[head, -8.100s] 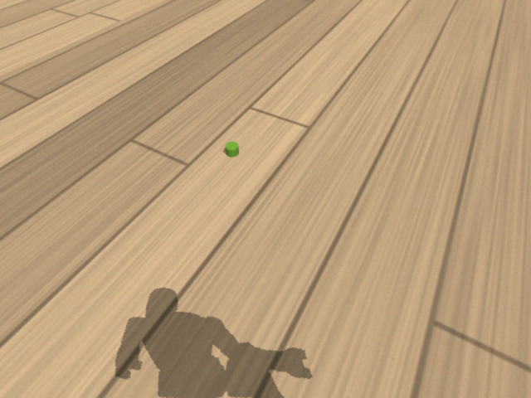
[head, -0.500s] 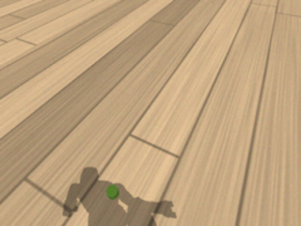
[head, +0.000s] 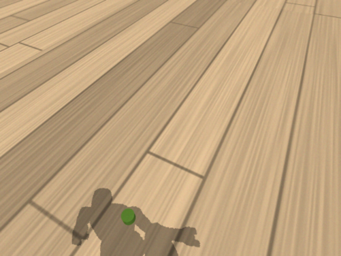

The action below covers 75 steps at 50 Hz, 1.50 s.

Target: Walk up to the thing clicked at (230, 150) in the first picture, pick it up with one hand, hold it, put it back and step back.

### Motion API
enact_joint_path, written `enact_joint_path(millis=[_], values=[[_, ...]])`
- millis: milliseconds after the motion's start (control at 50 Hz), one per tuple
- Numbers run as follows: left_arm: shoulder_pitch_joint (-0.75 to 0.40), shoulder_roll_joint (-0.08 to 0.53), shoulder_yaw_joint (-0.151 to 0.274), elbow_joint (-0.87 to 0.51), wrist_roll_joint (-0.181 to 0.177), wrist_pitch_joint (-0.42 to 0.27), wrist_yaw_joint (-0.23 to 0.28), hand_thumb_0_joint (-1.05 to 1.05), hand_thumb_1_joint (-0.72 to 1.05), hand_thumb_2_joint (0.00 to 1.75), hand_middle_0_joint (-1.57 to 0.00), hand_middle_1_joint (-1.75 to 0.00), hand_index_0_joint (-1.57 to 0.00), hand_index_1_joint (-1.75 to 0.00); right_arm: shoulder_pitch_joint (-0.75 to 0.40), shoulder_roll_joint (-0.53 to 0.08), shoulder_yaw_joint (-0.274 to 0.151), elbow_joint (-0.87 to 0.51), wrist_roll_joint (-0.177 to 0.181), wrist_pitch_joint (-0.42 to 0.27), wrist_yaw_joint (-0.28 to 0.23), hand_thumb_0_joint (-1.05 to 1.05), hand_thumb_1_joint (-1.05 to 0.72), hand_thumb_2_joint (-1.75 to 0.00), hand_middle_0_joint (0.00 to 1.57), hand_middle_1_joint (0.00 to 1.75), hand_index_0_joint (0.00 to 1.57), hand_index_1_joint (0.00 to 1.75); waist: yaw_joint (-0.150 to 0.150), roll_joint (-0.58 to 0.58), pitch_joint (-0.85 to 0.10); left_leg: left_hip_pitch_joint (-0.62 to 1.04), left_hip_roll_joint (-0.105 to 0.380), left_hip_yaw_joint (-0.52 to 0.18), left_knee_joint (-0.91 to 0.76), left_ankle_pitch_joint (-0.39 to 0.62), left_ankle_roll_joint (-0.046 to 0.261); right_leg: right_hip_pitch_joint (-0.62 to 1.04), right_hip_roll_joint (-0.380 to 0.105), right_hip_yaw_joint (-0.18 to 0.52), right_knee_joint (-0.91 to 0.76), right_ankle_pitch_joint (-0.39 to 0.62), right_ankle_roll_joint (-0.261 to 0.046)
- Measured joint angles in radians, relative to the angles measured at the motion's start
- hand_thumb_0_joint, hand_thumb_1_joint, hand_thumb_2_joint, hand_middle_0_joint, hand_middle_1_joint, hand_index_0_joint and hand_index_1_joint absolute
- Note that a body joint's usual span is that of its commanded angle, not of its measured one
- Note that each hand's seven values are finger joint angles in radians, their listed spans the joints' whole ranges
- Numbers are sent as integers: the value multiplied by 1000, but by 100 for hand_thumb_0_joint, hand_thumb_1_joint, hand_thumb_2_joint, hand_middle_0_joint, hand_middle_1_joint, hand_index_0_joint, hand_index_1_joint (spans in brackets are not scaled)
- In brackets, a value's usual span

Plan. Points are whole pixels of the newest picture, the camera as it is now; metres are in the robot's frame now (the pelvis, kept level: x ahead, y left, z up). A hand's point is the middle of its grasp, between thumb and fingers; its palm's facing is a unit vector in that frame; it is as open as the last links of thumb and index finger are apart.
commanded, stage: stand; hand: left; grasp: from above
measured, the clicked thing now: (128, 216) +0.44 +0.27 -0.76
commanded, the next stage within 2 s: rise first in 0.58 s
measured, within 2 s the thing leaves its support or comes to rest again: neither
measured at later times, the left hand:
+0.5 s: hand out of the picture +0.08 +0.25 -0.15, palm faces -0.04 -0.93 -0.35, open 7.4 cm
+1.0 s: hand out of the picture +0.14 +0.25 -0.17, palm faces -0.06 -0.92 -0.39, open 10.5 cm
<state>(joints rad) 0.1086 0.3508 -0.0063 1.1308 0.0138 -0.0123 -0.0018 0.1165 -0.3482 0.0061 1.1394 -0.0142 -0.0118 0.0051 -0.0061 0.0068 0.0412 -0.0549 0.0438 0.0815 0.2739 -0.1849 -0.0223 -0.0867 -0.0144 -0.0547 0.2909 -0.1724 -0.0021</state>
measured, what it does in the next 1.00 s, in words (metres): stands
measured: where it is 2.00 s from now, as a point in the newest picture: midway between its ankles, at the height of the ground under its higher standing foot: outside the picture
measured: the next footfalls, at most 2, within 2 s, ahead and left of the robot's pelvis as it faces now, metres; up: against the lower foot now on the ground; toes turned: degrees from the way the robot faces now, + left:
none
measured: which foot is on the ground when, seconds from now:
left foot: down 0.00-1.00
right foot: down 0.00-1.00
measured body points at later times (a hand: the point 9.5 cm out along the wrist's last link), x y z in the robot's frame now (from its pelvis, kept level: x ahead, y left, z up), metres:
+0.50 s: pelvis +0.00 +0.00 +0.00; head +0.01 -0.01 +0.45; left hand +0.08 +0.30 -0.13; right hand +0.07 -0.30 -0.14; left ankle -0.02 +0.13 -0.75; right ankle -0.01 -0.11 -0.75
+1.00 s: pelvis -0.01 +0.00 -0.02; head +0.05 +0.01 +0.42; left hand +0.14 +0.30 -0.14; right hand +0.08 -0.26 -0.14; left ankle -0.02 +0.13 -0.75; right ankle -0.01 -0.11 -0.75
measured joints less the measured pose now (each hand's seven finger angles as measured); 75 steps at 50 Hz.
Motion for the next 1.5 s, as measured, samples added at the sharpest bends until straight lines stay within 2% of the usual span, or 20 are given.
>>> enact_joint_path(millis=[700, 760, 800, 840, 920, 1060, 1180, 1280, 1380, 1440, 1500], values=[[2, -2, -3, -1, 0, -3, 1, 1, 90, 90, -20, -31, -20, -30, -3, -4, -3, -1, 0, 0, 1, 1, -90, -90, 20, 30, 20, 30, 1, 4, 0, 3, 3, -2, 1, -5, -3, 4, 3, -2, 1, -5, -3], [-25, -22, 31, -60, -17, -11, 12, 1, 86, 92, -19, -35, -19, -34, 49, 4, -2, -135, 45, -14, -26, 1, -92, -91, 20, 30, 20, 30, -5, 4, 6, -75, 0, -20, 66, -23, 3, -62, -5, -17, 57, -25, -3], [-86, -30, 64, -48, 5, -15, 4, 1, 80, 94, -18, -41, -18, -41, 68, 20, -6, -203, 55, -21, -35, 1, -93, -91, 20, 30, 20, 30, -7, 2, 12, -136, -2, -28, 113, -34, 5, -119, -9, -24, 101, -38, -4], [-143, -25, 95, -33, 44, -14, -12, 1, 71, 94, -16, -50, -16, -49, 76, 43, -13, -254, 49, -25, -36, 1, -93, -91, 20, 30, 20, 30, -9, -6, 11, -203, -2, -30, 164, -48, 5, -186, -12, -24, 153, -53, -6], [-159, -18, 139, -93, 111, 0, -22, 1, 48, 96, -11, -72, -13, -70, 106, 85, -26, -337, 41, -27, -29, 1, -93, -91, 20, 30, 20, 30, -17, -18, -11, -303, 0, -24, 254, -84, 7, -291, -16, -14, 246, -87, -6], [-90, -33, 131, -221, 157, 86, 8, 1, -1, 97, -6, -97, -9, -95, 147, 105, -27, -427, 41, -28, -23, 1, -91, -90, 20, 30, 20, 30, -30, -3, -52, -404, -1, -24, 372, -142, 16, -385, -24, -10, 346, -133, 3], [-29, -47, 131, -329, 191, 100, 14, 0, -33, 97, -6, -105, -8, -103, 140, 102, -38, -479, 30, -62, -21, 1, -88, -89, 20, 30, 20, 30, -25, -3, -88, -560, 1, -29, 555, -224, 23, -536, -33, -7, 519, -209, 10], [31, -56, 126, -452, 240, 116, 23, 0, -46, 98, -7, -107, -7, -106, 118, 100, -44, -512, 28, -79, -26, 1, -87, -89, 20, 30, 20, 30, -18, -7, -112, -675, 3, -38, 685, -280, 27, -644, -37, -9, 641, -261, 13], [82, -53, 110, -548, 274, 150, 30, 0, -52, 98, -7, -107, -7, -107, 94, 104, -41, -543, 26, -101, -30, 1, -87, -89, 20, 30, 20, 30, -17, -4, -132, -765, 5, -49, 777, -317, 29, -726, -39, -15, 723, -295, 15], [67, -41, 103, -545, 310, 151, 37, 0, -53, 98, -7, -108, -8, -107, 80, 104, -35, -560, 22, -123, -32, 1, -87, -89, 20, 30, 20, 30, -19, -3, -145, -838, 5, -56, 840, -337, 31, -796, -43, -19, 783, -316, 15], [17, -20, 105, -502, 363, 124, 45, 0, -53, 97, -7, -109, -8, -108, 63, 98, -28, -573, 16, -151, -26, 1, -87, -89, 20, 30, 20, 30, -22, -7, -168, -950, 4, -61, 932, -366, 32, -907, -48, -18, 878, -347, 13]])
